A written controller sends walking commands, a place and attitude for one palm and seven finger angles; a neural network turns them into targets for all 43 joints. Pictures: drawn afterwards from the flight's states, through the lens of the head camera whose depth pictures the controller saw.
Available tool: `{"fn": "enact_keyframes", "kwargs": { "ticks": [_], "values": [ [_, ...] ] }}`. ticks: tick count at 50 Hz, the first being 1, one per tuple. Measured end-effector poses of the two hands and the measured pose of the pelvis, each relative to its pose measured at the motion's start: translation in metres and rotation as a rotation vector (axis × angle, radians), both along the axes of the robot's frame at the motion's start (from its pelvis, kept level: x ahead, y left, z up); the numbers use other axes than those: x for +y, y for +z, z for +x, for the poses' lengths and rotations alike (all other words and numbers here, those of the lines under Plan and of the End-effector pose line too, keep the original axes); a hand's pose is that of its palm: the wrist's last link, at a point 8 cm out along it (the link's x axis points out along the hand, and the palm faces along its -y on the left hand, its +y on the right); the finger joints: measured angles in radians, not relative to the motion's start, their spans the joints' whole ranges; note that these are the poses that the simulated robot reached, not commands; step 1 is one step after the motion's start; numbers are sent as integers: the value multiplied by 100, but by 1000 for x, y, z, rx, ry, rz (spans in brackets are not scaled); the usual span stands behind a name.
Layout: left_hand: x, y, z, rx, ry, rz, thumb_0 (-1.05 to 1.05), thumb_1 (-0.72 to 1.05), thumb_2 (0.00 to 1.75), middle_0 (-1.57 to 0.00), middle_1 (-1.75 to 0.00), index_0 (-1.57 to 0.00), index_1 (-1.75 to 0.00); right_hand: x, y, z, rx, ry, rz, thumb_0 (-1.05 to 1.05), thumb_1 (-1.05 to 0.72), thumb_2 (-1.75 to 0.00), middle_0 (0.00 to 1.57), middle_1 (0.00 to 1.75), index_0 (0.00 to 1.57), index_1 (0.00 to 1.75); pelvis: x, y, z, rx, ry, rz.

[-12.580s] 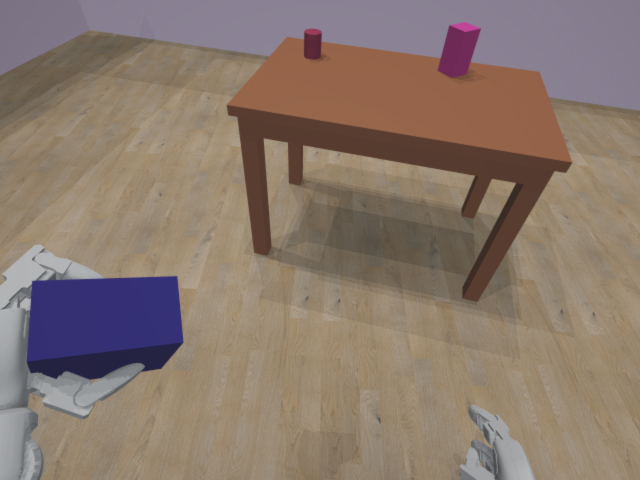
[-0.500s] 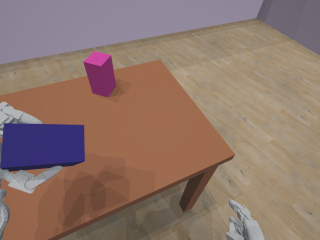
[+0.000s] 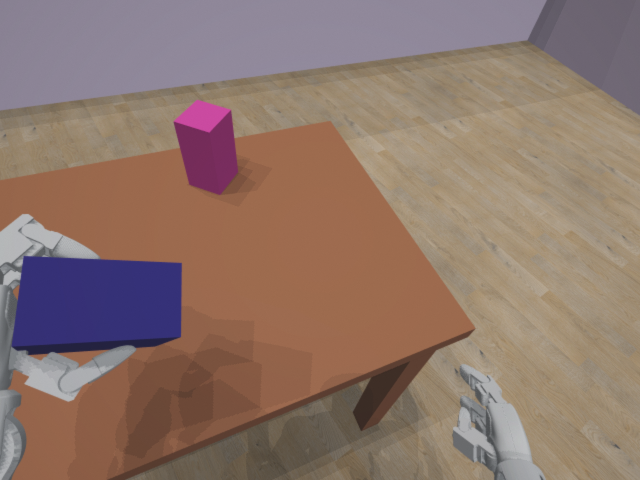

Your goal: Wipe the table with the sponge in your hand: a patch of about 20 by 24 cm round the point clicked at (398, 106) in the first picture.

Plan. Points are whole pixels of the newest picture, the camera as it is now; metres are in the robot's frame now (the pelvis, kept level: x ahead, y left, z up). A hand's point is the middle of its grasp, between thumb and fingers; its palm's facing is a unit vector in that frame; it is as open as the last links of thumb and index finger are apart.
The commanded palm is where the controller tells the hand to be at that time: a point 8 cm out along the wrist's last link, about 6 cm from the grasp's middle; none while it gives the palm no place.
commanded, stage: look again from close up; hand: left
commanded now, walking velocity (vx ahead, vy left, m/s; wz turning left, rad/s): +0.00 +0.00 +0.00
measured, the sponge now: (123, 309) +0.23 +0.21 +0.14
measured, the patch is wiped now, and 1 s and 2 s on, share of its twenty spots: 0.00 0.00 0.00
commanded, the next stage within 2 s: come to a stop and stand still in 0.30 s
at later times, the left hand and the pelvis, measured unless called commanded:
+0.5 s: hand (75, 333) +0.20 +0.24 +0.15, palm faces +0.36 -0.85 -0.38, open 10.7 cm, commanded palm +0.14 +0.27 +0.17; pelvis -0.02 -0.01 +0.00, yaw +0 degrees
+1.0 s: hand (58, 329) +0.20 +0.25 +0.15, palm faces +0.36 -0.84 -0.40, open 10.7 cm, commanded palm +0.14 +0.28 +0.17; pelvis -0.02 +0.00 +0.00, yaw +1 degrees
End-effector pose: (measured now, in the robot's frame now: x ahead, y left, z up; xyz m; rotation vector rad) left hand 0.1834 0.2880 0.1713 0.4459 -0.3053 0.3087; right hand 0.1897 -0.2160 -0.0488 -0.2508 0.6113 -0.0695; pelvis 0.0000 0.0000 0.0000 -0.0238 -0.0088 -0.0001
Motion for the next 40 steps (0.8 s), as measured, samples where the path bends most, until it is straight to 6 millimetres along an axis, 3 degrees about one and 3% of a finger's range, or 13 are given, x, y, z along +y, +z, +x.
{"fn": "enact_keyframes", "kwargs": {
  "ticks": [21, 29, 31, 35, 40],
  "values": [
    [-9, -3, -19, 25, 20, -10, -1, -54, 102, -64, -137, -67, -136, -15, -17, -52, 86, -52, 6, 2, -90, -89, 20, 30, 20, 30, -7, 0, -18, -14, 1, 3],
    [-11, -3, -21, 36, 16, 5, -1, -54, 102, -64, -137, -67, -136, -19, -18, -54, 90, -57, 4, 2, -90, -89, 20, 30, 20, 30, -8, 0, -19, -10, 2, 3],
    [-1, 12, -13, -11, 5, 144, -1, -54, 102, -64, -137, -67, -136, -18, -20, -54, 100, -10, -25, 2, -90, -89, 20, 30, 20, 30, -11, -1, -21, -5, 11, 3],
    [20, 26, -3, -106, 72, 103, -1, -54, 102, -64, -137, -67, -136, -14, -21, -53, 88, 3, 10, 2, -90, -89, 20, 30, 20, 30, -12, -3, -24, -12, 1, 9],
    [-5, 14, -10, -69, -14, 36, -1, -54, 102, -64, -137, -67, -136, -13, -16, -50, 36, -29, 39, 2, -90, -89, 20, 30, 20, 30, -5, -2, -19, -14, -17, 12]
  ]
}}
